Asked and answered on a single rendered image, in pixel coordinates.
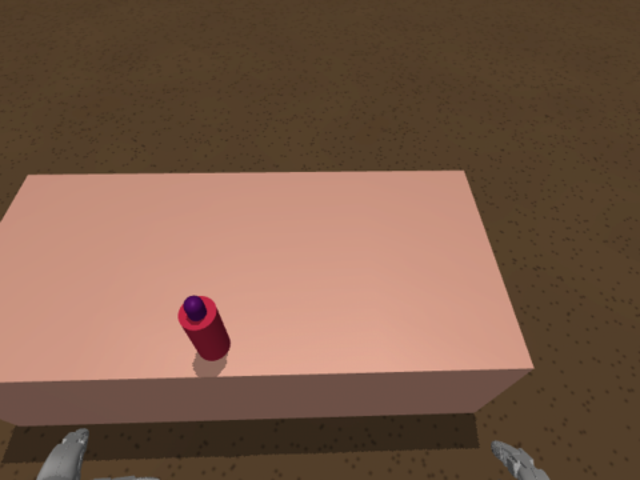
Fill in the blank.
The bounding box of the left robot hand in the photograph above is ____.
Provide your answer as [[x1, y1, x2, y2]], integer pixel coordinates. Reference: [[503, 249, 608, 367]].
[[36, 428, 160, 480]]

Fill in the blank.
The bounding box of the right robot hand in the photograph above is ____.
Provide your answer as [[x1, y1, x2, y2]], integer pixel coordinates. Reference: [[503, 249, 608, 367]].
[[491, 441, 550, 480]]

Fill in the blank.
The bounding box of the bottle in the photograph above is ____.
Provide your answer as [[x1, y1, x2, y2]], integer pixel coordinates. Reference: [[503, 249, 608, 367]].
[[178, 296, 230, 361]]

